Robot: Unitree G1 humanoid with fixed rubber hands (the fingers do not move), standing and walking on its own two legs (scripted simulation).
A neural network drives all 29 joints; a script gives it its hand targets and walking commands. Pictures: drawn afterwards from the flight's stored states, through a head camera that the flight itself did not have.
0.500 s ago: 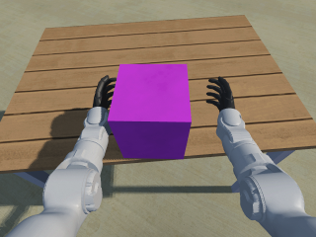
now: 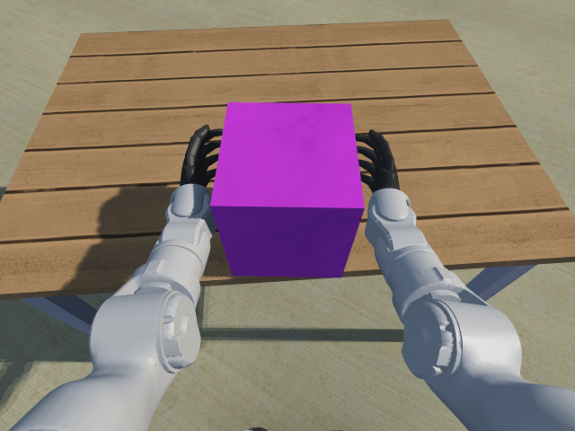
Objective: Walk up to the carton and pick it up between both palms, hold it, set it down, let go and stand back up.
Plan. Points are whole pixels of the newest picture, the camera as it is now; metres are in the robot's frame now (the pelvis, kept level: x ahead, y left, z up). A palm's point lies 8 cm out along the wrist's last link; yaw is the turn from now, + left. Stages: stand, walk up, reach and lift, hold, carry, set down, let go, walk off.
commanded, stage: reach and lift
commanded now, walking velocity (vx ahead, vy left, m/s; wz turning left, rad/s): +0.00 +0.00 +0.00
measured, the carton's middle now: (288, 195) +0.44 +0.05 +0.04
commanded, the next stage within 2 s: none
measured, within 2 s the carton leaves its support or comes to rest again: leaves its support in 1.94 s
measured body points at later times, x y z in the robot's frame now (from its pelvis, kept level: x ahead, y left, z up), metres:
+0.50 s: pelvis +0.03 +0.01 +0.01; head +0.09 +0.02 +0.46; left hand +0.45 +0.18 +0.07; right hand +0.45 -0.09 +0.06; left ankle +0.02 +0.11 -0.73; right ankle +0.02 -0.12 -0.73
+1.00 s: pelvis +0.04 +0.01 +0.02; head +0.09 +0.03 +0.46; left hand +0.45 +0.18 +0.07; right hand +0.45 -0.09 +0.06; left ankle +0.02 +0.11 -0.73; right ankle +0.02 -0.12 -0.73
